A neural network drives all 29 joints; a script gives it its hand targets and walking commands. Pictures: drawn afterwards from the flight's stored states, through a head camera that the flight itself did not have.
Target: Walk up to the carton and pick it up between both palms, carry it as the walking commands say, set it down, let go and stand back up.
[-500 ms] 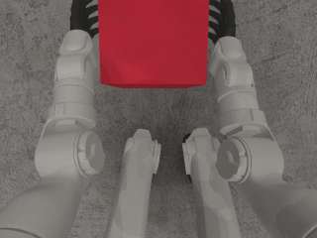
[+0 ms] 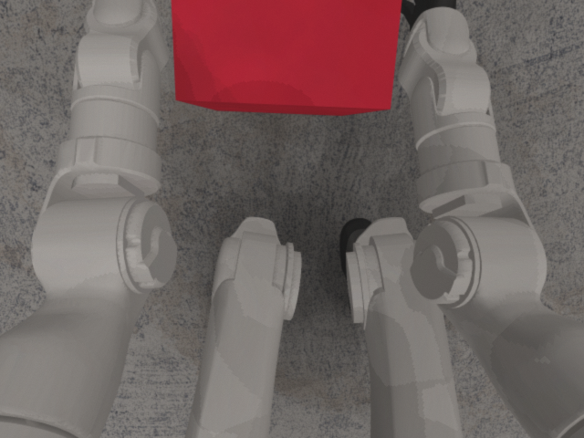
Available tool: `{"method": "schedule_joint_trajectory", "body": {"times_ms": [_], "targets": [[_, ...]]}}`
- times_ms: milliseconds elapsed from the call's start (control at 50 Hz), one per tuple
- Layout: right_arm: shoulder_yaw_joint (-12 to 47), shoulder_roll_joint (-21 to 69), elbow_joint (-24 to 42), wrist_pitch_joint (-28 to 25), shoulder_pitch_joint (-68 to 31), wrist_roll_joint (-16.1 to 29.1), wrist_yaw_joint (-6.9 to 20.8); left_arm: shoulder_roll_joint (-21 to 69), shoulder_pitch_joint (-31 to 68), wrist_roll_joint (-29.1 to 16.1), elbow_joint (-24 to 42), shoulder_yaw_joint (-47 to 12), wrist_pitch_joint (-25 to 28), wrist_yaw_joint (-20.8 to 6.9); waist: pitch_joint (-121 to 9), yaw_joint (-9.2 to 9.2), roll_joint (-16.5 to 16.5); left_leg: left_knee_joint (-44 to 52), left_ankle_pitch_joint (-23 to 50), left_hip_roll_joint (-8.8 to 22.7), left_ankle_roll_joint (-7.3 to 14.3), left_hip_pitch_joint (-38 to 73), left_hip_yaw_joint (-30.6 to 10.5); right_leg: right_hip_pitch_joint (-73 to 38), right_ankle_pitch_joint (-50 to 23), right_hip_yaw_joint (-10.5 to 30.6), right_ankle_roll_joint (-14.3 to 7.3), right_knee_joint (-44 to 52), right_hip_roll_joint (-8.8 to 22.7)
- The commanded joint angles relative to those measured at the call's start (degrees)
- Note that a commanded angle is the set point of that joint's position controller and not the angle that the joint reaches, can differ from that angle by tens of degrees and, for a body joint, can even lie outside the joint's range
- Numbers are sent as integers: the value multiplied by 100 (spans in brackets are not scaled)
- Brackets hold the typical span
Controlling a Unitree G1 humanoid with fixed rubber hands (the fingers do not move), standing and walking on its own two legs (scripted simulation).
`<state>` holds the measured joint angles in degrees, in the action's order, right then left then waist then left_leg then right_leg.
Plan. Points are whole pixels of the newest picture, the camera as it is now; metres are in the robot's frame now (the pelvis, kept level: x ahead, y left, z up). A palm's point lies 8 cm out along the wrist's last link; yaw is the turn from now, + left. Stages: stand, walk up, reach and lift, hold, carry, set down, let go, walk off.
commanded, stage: set down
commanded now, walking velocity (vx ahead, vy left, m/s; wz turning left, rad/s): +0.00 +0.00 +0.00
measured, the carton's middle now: (284, 18) +0.54 +0.04 -0.23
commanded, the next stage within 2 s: none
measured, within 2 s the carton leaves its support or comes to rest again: rests again in 1.10 s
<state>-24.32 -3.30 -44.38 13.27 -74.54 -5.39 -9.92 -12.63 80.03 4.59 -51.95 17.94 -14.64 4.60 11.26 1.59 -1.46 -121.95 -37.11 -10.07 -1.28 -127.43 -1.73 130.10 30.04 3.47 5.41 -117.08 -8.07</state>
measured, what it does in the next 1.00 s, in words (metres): stands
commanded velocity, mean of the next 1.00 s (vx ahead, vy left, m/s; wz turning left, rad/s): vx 0.00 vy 0.00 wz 0.00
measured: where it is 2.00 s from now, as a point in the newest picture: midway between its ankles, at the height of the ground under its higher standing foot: (305, 297)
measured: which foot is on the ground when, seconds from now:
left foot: down 0.00-1.00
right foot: down 0.00-1.00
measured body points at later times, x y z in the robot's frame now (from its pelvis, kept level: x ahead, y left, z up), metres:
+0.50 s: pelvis +0.00 +0.00 -0.02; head +0.36 +0.03 +0.25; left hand +0.55 +0.19 -0.17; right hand +0.55 -0.11 -0.17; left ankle +0.08 +0.10 -0.37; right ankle +0.12 -0.13 -0.37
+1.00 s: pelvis +0.00 -0.01 -0.02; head +0.36 +0.04 +0.24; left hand +0.55 +0.19 -0.20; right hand +0.55 -0.11 -0.19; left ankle +0.08 +0.10 -0.37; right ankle +0.12 -0.13 -0.37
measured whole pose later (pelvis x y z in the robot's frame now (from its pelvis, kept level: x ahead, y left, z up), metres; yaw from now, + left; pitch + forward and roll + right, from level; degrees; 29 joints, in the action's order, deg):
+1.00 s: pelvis +0.00 -0.01 -0.02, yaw +1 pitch +38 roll -2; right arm -23.2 -7.0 -53.9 10.7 -78.7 -2.8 -8.6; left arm -15.5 81.5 2.5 -58.0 12.8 -12.3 3.1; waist 17.0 1.0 -2.7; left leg -128.1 -39.1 -6.7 0.4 -126.9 -0.3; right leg 129.1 33.1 1.4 4.0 -123.8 -6.8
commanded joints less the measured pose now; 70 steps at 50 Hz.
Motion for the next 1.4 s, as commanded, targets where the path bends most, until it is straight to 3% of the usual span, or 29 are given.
{"method": "schedule_joint_trajectory", "body": {"times_ms": [0,120,280,440,860,1380], "targets": [[2671,4905,274,-130,-4126,638,1332,5570,3187,-712,315,-2339,113,-1575,-7067,99,305,1296,2643,236,-65,3041,278,-3867,-1844,-847,-385,129,-133],[2765,4911,266,-215,-4003,783,1357,5572,3118,-897,414,-2529,219,-1506,-7136,36,338,1119,3311,246,-90,3331,184,-3786,-2152,-867,-400,-31,-130],[2505,4858,7,-192,-3957,630,1426,5501,2982,-677,7,-2222,230,-1591,-6314,104,225,1086,2654,244,-5,2744,215,-3494,-1788,-831,-432,-43,-112],[2276,4821,-190,-211,-3987,569,1428,5335,3188,-661,2,-2127,279,-1696,-5957,93,212,1004,2237,266,53,2341,252,-3532,-1696,-769,-464,-92,-105],[2171,4805,-472,-343,-3657,713,1528,5056,3139,-730,136,-2305,442,-1715,-5540,147,300,785,2653,306,100,2467,151,-3184,-1954,-712,-515,-336,-122],[1928,4476,-859,-412,-3557,718,1625,4668,3001,-514,-184,-1990,439,-1808,-4635,143,238,612,2179,386,217,2171,117,-2815,-1586,-635,-527,-397,-68]]}}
